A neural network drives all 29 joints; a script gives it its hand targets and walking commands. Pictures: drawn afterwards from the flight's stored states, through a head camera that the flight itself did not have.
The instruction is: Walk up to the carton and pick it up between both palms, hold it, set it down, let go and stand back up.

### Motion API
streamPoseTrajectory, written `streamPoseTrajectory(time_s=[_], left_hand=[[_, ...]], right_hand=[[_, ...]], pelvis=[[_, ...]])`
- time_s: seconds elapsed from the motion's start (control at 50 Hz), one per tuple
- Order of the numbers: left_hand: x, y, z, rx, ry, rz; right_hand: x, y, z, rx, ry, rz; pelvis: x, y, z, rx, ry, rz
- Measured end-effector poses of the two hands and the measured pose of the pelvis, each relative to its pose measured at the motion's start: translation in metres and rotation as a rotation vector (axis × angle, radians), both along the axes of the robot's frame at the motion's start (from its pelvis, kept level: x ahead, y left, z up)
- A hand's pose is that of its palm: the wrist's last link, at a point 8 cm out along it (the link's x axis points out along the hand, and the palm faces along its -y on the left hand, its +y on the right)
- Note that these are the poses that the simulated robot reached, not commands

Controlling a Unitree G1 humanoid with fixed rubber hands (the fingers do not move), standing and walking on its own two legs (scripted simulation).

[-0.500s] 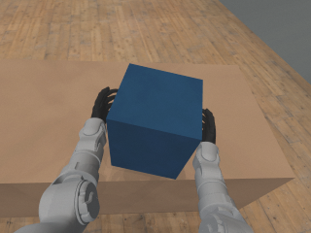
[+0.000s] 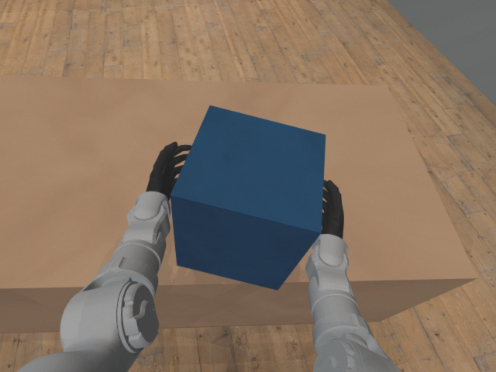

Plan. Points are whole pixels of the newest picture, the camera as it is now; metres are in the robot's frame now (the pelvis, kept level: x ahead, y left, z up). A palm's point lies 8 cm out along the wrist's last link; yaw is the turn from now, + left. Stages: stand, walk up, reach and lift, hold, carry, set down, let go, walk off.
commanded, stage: set down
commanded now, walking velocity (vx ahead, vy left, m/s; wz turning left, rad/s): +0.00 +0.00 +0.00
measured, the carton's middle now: (246, 204) +0.40 -0.01 -0.02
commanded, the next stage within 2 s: none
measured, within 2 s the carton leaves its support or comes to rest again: rests again in 1.42 s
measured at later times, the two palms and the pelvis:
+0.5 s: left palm (168, 198) +0.42 +0.14 -0.03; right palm (320, 233) +0.36 -0.15 -0.04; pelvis +0.01 +0.00 -0.01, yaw +0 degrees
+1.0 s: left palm (167, 204) +0.42 +0.15 -0.05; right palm (318, 232) +0.36 -0.15 -0.05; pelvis +0.00 +0.00 -0.01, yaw -1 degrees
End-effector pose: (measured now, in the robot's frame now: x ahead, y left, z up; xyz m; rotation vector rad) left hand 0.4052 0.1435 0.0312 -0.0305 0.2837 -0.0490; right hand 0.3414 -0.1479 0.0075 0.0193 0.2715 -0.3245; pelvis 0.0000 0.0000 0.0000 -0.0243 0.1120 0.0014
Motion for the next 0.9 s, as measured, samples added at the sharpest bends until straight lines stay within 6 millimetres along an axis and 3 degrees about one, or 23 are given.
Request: streamPoseTrajectory(time_s=[0.58, 0.9], left_hand=[[0.018, 0.005, -0.071, 0.041, 0.065, -0.010], [0.014, 0.004, -0.076, 0.029, 0.033, 0.009]], right_hand=[[0.021, 0.003, -0.054, -0.013, 0.029, 0.016], [0.020, 0.002, -0.058, -0.016, 0.000, 0.025]], pelvis=[[0.014, 0.001, -0.007, -0.006, 0.281, -0.009], [0.000, 0.001, -0.010, -0.011, 0.325, -0.013]])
